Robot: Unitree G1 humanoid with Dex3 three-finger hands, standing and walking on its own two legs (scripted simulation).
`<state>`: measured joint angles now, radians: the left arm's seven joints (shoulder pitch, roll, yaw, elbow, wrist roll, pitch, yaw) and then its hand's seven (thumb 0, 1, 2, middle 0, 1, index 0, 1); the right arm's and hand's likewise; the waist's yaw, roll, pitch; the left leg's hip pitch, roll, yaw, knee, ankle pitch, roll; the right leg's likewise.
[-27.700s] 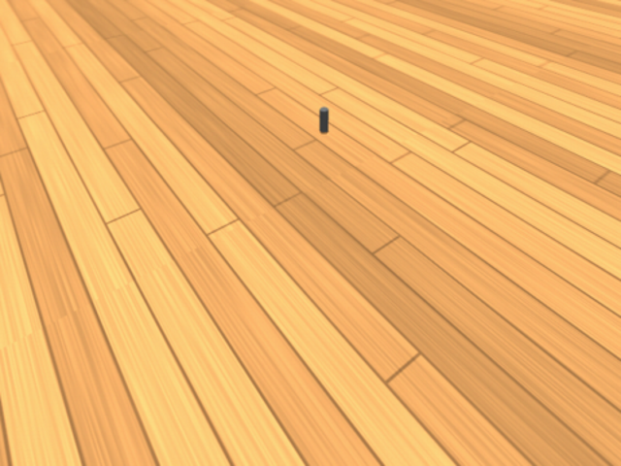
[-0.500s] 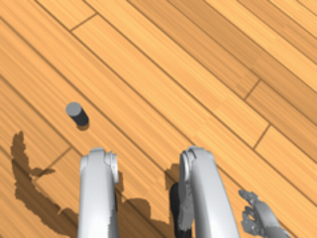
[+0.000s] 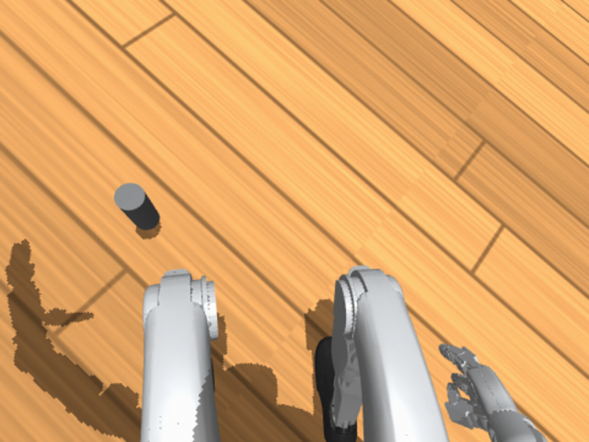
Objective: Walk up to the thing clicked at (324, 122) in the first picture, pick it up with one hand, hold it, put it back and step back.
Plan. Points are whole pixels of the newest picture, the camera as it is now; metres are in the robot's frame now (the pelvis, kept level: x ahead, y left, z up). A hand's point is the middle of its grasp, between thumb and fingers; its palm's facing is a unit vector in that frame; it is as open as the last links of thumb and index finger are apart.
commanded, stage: go down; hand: left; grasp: from the side
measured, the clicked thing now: (139, 208) +0.47 +0.28 -0.31
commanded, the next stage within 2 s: approach in 0.46 s
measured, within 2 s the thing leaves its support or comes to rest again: neither
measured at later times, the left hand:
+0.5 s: hand out of the picture +0.37 +0.44 +0.00, palm faces +0.27 -0.94 -0.23, open 16.7 cm
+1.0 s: hand (11, 211) +0.40 +0.39 -0.12, palm faces +0.18 -0.98 -0.02, open 17.1 cm
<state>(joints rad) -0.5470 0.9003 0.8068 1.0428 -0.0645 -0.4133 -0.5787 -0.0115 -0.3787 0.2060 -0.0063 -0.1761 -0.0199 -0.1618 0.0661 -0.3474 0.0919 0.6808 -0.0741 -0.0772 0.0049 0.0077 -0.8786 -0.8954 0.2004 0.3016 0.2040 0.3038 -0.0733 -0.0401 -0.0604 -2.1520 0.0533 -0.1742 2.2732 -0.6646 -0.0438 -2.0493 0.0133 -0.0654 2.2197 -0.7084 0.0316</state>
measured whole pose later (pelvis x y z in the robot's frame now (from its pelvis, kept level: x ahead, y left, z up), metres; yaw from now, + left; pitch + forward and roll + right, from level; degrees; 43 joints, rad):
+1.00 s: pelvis +0.00 +0.00 -0.05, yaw -4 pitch +25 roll -10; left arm -0.65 0.94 0.82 1.31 -0.21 -0.68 -0.70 -0.01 -0.49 0.12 -0.05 -0.14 -0.04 -0.15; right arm -0.05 -0.37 0.25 0.64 -0.16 -0.11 0.02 0.01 -0.88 -0.89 0.20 0.30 0.20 0.30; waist -0.15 -0.15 0.08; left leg -2.23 0.05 -0.26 2.48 -0.69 -0.06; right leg -2.12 0.05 -0.11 2.38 -0.70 0.04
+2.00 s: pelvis -0.02 +0.03 -0.10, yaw -11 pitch +9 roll -18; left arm -0.61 0.88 0.61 1.49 -0.08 -1.10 -0.09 -0.01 -0.33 0.15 -0.04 -0.09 -0.05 -0.09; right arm -0.19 -0.37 0.53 0.53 -0.38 0.03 0.12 0.00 -0.89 -0.90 0.20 0.30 0.21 0.30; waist -0.23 -0.30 0.32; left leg -2.21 0.05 -0.43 2.70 -0.71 -0.02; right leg -2.03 0.13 -0.22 2.45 -0.65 0.07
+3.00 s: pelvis -0.02 +0.03 -0.09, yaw -12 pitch +10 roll -18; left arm -0.67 0.91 0.59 1.44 -0.08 -1.05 -0.05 0.03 0.04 1.01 -0.85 -1.10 -0.86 -1.12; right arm -0.20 -0.37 0.55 0.51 -0.37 0.08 0.11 0.00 -0.87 -0.90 0.20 0.30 0.21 0.30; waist -0.24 -0.30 0.33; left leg -2.21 0.06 -0.44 2.68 -0.72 -0.02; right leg -2.03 0.12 -0.23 2.42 -0.64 0.07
